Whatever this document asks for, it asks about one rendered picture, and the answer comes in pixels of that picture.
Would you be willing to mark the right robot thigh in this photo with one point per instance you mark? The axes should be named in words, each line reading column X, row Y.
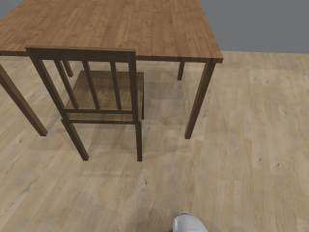
column 188, row 223

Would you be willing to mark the chair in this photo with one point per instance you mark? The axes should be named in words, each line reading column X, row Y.
column 98, row 97

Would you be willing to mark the table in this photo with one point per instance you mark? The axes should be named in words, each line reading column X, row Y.
column 158, row 30

